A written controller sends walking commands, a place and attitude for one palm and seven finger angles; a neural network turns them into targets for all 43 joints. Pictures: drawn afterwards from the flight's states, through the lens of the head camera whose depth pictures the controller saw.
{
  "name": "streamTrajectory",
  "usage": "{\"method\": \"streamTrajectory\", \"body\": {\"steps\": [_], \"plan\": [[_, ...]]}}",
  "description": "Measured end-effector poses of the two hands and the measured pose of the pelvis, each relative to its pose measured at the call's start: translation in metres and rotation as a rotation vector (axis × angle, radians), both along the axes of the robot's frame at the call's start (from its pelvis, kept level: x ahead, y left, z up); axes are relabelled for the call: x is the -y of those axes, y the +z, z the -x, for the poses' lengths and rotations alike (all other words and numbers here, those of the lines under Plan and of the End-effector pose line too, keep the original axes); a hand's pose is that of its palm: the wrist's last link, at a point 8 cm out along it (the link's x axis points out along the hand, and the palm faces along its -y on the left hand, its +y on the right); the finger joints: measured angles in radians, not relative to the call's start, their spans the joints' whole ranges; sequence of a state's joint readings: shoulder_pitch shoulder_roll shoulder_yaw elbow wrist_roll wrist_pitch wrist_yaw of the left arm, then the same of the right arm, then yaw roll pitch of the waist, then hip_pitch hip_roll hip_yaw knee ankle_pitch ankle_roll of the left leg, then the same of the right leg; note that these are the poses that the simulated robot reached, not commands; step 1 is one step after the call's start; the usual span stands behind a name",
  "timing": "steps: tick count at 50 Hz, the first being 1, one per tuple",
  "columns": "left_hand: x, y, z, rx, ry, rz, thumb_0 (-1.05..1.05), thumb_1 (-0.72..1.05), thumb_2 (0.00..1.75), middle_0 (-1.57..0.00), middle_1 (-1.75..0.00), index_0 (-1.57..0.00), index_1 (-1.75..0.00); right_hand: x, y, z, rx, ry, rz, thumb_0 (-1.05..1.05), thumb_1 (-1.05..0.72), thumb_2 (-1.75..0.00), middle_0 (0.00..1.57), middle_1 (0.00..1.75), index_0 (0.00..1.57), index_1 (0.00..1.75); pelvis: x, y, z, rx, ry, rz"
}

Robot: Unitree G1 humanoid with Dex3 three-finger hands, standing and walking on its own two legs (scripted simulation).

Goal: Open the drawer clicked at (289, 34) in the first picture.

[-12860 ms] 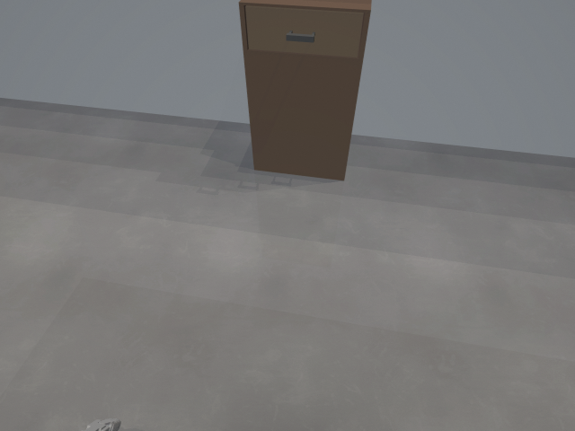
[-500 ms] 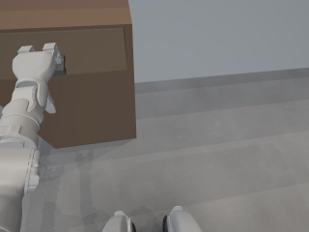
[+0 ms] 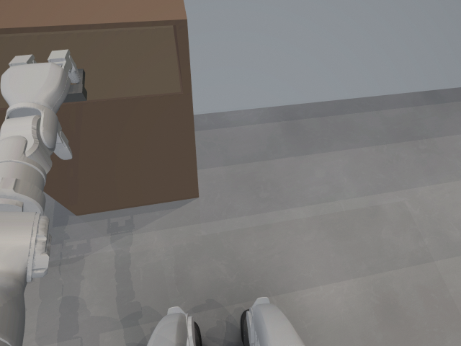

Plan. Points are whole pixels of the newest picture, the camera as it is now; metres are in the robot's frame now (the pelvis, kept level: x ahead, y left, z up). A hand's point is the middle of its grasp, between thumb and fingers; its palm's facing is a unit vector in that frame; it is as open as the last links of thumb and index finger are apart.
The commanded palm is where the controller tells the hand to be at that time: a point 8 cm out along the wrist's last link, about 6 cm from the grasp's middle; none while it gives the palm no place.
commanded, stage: lift the fingers back up to retry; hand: left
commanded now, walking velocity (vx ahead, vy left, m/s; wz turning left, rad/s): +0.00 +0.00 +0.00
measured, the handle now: (54, 85) +0.58 +0.28 +0.04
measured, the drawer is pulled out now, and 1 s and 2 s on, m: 0.00 0.00 0.00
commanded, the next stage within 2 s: re-aim the fingers above the handle in 0.72 s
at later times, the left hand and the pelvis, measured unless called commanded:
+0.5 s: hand (41, 88) +0.53 +0.27 +0.09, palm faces -0.03 -0.04 -1.00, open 13.8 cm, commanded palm +0.50 +0.26 +0.15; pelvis +0.04 +0.00 +0.03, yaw +0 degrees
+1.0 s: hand (40, 91) +0.52 +0.26 +0.09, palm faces -0.06 -0.01 -1.00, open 13.8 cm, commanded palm +0.51 +0.26 +0.15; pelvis +0.05 -0.01 +0.04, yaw +1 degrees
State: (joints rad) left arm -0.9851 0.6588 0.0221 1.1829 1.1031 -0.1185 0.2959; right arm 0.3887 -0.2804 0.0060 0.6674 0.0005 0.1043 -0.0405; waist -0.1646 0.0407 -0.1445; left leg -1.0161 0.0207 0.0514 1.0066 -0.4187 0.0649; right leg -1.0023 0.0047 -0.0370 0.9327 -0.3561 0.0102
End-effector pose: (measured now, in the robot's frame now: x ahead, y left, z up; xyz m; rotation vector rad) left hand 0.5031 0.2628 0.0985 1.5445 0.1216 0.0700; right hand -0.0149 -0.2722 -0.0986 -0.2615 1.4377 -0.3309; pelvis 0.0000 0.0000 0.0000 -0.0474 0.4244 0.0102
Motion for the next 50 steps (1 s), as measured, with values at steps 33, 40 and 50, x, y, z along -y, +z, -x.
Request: {"method": "streamTrajectory", "body": {"steps": [33,40,50], "plan": [[-0.001,0.053,0.001,-0.04,-0.008,0.006,0.0,-0.49,0.3,-0.32,-1.2,-0.32,-1.21,-0.002,0.026,-0.081,0.089,0.009,-0.064,0.0,-0.91,-0.9,0.2,0.3,0.2,0.3,0.001,0.043,-0.053,0.114,0.003,-0.012],[0.002,0.046,0.009,-0.04,-0.034,0.008,0.0,-0.49,0.3,-0.32,-1.2,-0.32,-1.2,0.004,0.027,-0.105,0.129,0.044,-0.061,0.0,-0.91,-0.9,0.2,0.3,0.2,0.3,0.006,0.043,-0.055,0.116,0.009,-0.019],[0.0,0.046,0.004,-0.024,0.013,-0.012,0.0,-0.49,0.3,-0.32,-1.2,-0.32,-1.2,0.015,0.025,-0.103,0.112,0.046,-0.046,0.0,-0.91,-0.9,0.2,0.3,0.2,0.3,0.013,0.042,-0.053,0.106,0.015,-0.022]]}}
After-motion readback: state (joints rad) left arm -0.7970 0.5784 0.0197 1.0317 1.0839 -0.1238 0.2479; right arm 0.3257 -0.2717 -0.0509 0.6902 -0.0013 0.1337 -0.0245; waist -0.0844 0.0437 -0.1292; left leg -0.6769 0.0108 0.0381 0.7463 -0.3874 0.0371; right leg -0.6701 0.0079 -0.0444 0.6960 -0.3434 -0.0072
